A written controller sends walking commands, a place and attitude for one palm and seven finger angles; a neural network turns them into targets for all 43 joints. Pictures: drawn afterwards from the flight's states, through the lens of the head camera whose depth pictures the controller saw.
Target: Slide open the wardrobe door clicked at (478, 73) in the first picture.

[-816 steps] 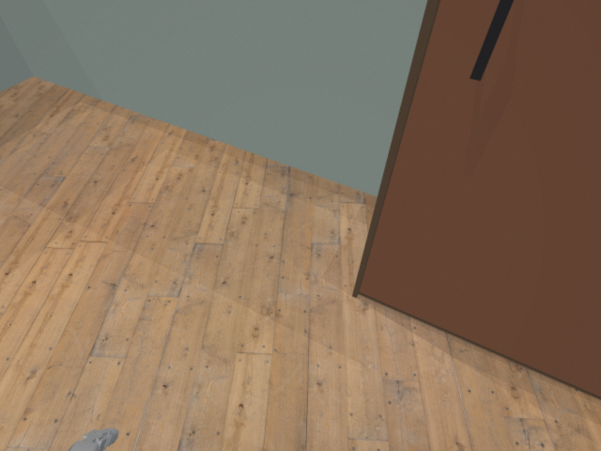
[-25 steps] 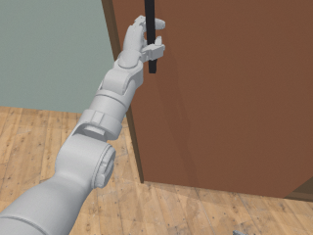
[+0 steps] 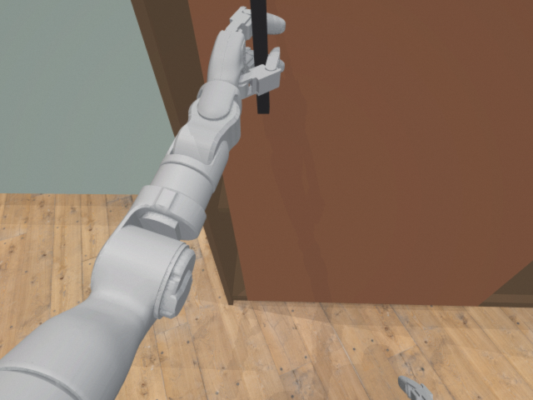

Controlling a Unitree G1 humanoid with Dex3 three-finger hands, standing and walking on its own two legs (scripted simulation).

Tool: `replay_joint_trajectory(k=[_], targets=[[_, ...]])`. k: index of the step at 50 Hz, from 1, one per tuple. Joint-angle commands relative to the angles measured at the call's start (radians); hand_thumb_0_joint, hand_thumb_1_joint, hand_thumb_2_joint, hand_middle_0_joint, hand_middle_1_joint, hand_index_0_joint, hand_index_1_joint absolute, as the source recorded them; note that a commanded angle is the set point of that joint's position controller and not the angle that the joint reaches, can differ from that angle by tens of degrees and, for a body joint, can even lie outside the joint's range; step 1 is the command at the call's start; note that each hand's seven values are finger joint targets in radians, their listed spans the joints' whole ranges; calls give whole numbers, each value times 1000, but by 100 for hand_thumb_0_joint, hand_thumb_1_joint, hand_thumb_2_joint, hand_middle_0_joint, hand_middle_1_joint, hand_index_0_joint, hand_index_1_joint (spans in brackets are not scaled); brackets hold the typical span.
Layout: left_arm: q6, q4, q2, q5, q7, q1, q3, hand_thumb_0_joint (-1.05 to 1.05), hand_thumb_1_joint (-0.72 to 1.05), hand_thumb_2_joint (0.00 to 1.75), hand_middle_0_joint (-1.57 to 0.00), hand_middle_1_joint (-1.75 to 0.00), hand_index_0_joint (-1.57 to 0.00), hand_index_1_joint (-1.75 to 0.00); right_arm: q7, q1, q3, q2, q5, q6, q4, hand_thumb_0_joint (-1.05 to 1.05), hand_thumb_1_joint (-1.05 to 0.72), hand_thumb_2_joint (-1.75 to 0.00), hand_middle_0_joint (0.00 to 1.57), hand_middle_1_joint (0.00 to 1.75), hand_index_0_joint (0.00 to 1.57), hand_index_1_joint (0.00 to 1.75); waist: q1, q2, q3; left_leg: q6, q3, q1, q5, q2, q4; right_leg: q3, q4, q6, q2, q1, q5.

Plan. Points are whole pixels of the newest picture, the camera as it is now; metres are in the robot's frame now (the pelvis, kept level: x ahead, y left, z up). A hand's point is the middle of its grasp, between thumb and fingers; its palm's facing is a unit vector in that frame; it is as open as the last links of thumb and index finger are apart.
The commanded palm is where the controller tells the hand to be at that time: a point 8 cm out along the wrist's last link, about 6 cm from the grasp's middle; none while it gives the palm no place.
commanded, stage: step sideways, sliding the door along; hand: left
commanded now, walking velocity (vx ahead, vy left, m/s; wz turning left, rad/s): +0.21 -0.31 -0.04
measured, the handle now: (261, 42) +0.53 +0.01 +0.27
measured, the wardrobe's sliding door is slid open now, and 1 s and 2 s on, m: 0.06 0.14 0.60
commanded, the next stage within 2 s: none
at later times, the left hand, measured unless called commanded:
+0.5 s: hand (293, 72) +0.49 -0.03 +0.25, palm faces -0.04 -1.00 -0.07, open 5.7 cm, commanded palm +0.47 -0.02 +0.25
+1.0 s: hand (339, 70) +0.49 -0.09 +0.25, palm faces +0.27 -0.96 -0.08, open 6.0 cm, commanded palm +0.46 -0.12 +0.24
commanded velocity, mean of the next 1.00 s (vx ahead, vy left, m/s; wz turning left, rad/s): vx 0.03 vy -0.29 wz -0.05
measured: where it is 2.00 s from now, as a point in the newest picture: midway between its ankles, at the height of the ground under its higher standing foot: outside the picture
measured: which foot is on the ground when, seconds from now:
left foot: down 0.00-0.22, up 0.24-0.44, down 0.46-0.80, up 0.82-0.90, down 0.92-1.00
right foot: down 0.00-0.46, up 0.48-0.74, down 0.76-1.00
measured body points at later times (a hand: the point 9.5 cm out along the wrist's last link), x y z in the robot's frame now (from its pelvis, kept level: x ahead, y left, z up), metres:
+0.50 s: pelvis +0.00 -0.10 -0.01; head +0.10 -0.10 +0.42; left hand +0.48 +0.02 +0.25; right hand +0.15 -0.36 -0.14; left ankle +0.02 +0.04 -0.74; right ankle +0.01 -0.16 -0.71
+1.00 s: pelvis +0.06 -0.30 -0.01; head +0.18 -0.28 +0.42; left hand +0.47 -0.04 +0.25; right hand +0.30 -0.50 -0.13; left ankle +0.03 -0.09 -0.73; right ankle +0.11 -0.42 -0.71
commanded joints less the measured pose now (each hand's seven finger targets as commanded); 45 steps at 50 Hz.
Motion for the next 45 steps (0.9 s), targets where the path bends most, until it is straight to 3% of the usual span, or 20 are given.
replay_joint_trajectory(k=[1,4,9,11,12,13,15,20,21,23,24,25,28,31,37,39,40,42,44,45], targets=[[-209,-402,93,0,-94,-645,-15,0,90,90,-45,-140,-45,-140,-41,-13,-56,-114,7,-30,-143,0,-90,-90,20,30,20,30,-64,28,-362,153,-322,461,425,322,-57,40,231,41,22,-171,27],[-216,-479,156,-3,-95,-682,16,0,90,90,-45,-140,-45,-140,-36,-38,-62,-115,-1,-17,-160,0,-90,-90,20,30,20,30,-50,39,-326,225,-436,509,379,438,-91,115,353,14,-23,-292,-198],[-224,-496,237,26,-89,-632,65,0,90,90,-45,-140,-45,-140,-45,-70,-65,-141,17,5,-171,0,-90,-90,20,30,20,30,-18,11,-337,101,-113,194,214,275,95,21,-1,-7,-12,152,31],[-215,-474,268,53,-76,-610,86,0,90,90,-45,-140,-45,-140,-59,-92,-54,-102,19,4,-175,0,-90,-90,20,30,20,30,-5,-234,-313,-2,82,-30,-95,51,341,235,-181,-87,-197,251,82],[-211,-458,330,66,-75,-592,132,0,90,90,-45,-140,-45,-140,-68,-135,-59,-96,10,-4,-169,0,-90,-90,20,30,20,30,39,-372,-225,-26,17,-179,-316,5,498,409,-240,-167,-280,264,45],[-214,-467,314,61,-76,-582,135,0,90,90,-45,-140,-45,-140,-75,-158,-64,-103,3,-14,-155,0,-90,-90,20,30,20,30,67,-338,-167,-24,-60,-239,-333,29,626,499,-245,-221,-337,247,42],[-232,-531,231,66,-78,-581,82,0,90,90,-45,-140,-45,-140,-77,-116,-52,-84,-10,-27,-118,0,-90,-90,20,30,20,30,37,-186,-215,-35,-73,-222,-287,52,584,361,-123,-256,-304,358,426],[-260,-625,182,73,-71,-567,27,0,90,90,-45,-140,-45,-140,-77,-114,-61,-81,-19,-19,-142,0,-90,-90,20,30,20,30,21,-194,-325,-45,104,147,1,46,16,81,37,-115,-172,278,725],[-269,-646,157,69,-73,-588,-7,0,90,90,-45,-140,-45,-140,-74,-88,-72,-89,-13,-21,-134,0,-90,-90,20,30,20,30,-11,-157,-362,-14,66,353,173,105,-118,49,137,-58,-155,130,664],[-294,-688,41,21,-97,-648,-105,0,90,90,-45,-140,-45,-140,-28,-93,-107,-141,11,-27,-151,0,-90,-90,20,30,20,30,-36,253,-480,243,-502,828,802,576,-60,114,598,53,-15,-422,-172],[-305,-684,28,14,-103,-687,-104,0,90,90,-45,-140,-45,-140,-7,-147,-94,-126,21,-26,-164,0,-90,-90,20,30,20,30,-23,145,-427,265,-525,808,821,623,-27,222,726,-19,-53,-465,-210],[-310,-766,112,21,-107,-702,-65,0,90,90,-45,-140,-45,-140,-2,-141,-100,-128,15,-25,-142,0,-90,-90,20,30,20,30,-30,90,-420,257,-468,838,843,608,17,211,710,-23,-91,-536,-214],[-279,-726,20,36,-124,-649,-130,0,90,90,-45,-140,-45,-140,7,-144,-113,-151,23,-14,-141,0,-90,-90,20,30,20,30,-30,40,-336,186,-266,602,604,521,2,168,508,2,-122,-406,-119],[-283,-763,-42,41,-136,-651,-195,0,90,90,-45,-140,-45,-140,7,-133,-116,-160,30,-29,-176,0,-90,-90,20,30,20,30,-46,164,-332,138,-82,470,554,406,-22,22,345,28,-89,-227,-16],[-287,-829,55,34,-121,-522,-134,0,90,90,-45,-140,-45,-140,7,-174,-94,-134,48,-51,-216,0,-90,-90,20,30,20,30,0,236,-357,28,38,346,483,289,193,-112,28,48,-6,92,175],[-269,-840,146,57,-98,-470,-96,0,90,90,-45,-140,-45,-140,-7,-191,-76,-90,57,-55,-208,0,-90,-90,20,30,20,30,1,-60,-362,-26,90,132,147,126,384,39,-47,-9,-177,248,855],[-255,-866,204,60,-96,-420,-43,0,90,90,-45,-140,-45,-140,-18,-214,-84,-86,54,-38,-210,0,-90,-90,20,30,20,30,23,-366,-395,-91,49,-44,-210,66,469,127,25,-67,-231,384,1051],[-242,-989,147,63,-101,-359,-93,0,90,90,-45,-140,-45,-140,-40,-243,-68,-62,48,-41,-210,0,-90,-90,20,30,20,30,20,-340,-372,-57,-16,-101,-358,66,418,135,99,-94,-263,388,1208],[-240,-1077,114,44,-85,-372,-134,0,90,90,-45,-140,-45,-140,-44,-225,-71,-89,48,-56,-174,0,-90,-90,20,30,20,30,-40,-164,-384,-40,16,208,148,165,1,14,274,-24,-201,218,1080],[-246,-1101,84,31,-94,-354,-149,0,90,90,-45,-140,-45,-140,-30,-199,-105,-135,38,-50,-199,0,-90,-90,20,30,20,30,-38,14,-446,52,-183,546,893,370,-42,-33,398,50,-87,-84,554]])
